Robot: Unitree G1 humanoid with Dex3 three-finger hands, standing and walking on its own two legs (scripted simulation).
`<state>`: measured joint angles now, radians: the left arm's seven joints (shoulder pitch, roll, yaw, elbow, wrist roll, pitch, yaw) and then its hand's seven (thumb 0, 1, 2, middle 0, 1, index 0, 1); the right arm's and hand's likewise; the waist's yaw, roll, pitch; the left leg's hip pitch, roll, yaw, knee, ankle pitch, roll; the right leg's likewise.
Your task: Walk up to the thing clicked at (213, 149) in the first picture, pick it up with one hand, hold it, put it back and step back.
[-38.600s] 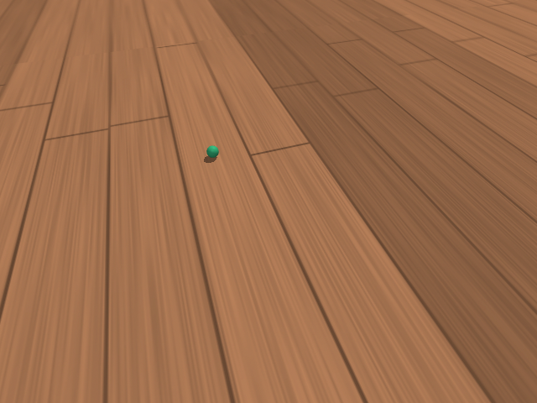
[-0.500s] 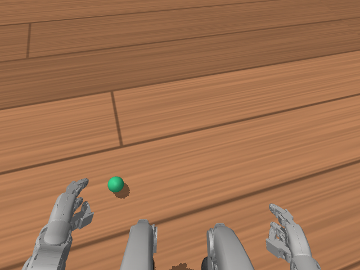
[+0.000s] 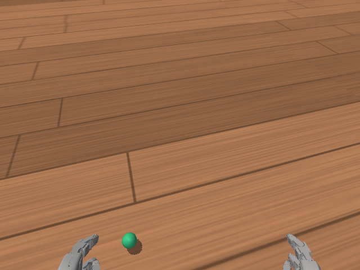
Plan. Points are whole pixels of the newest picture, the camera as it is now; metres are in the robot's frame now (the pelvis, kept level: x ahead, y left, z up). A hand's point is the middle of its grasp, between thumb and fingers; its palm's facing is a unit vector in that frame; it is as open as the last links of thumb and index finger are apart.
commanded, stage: home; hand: left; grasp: from above
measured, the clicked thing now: (129, 240) +0.45 +0.27 -0.68
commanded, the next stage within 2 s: stand in 1.96 s
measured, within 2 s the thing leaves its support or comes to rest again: neither
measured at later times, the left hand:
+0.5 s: hand out of the picture +0.16 +0.17 -0.04, palm faces +0.06 -0.98 -0.20, open 7.4 cm
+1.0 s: hand out of the picture +0.16 +0.18 -0.04, palm faces +0.06 -0.98 -0.20, open 7.4 cm
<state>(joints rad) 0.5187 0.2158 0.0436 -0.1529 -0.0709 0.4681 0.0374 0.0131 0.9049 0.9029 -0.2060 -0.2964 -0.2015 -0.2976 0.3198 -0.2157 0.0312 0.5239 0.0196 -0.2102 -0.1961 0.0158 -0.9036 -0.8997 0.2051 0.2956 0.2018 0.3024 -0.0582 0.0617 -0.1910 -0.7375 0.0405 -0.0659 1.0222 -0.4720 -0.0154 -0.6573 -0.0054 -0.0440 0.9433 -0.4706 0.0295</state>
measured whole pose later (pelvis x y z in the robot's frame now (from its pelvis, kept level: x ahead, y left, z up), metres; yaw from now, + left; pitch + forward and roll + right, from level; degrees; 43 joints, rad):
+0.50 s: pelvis +0.00 -0.01 +0.00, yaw +1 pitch +10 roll -3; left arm 0.50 0.22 0.04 -0.13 -0.05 0.46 0.02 0.01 0.91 0.90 -0.20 -0.29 -0.20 -0.30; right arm 0.29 -0.22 0.04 0.55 0.01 -0.26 -0.19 0.02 -0.90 -0.90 0.21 0.30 0.20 0.30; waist -0.04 0.04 -0.16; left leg -0.71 0.04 -0.07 1.01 -0.47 -0.03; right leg -0.63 -0.01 -0.05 0.95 -0.48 0.02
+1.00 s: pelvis +0.00 +0.00 +0.00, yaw +0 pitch +10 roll -3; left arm 0.50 0.23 0.04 -0.14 -0.05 0.45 0.02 0.01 0.91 0.90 -0.20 -0.29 -0.20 -0.30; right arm 0.29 -0.22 0.03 0.55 0.00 -0.26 -0.19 0.02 -0.90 -0.90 0.21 0.30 0.20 0.30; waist -0.04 0.04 -0.16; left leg -0.70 0.04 -0.07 1.01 -0.47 -0.02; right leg -0.63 -0.01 -0.04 0.94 -0.48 0.02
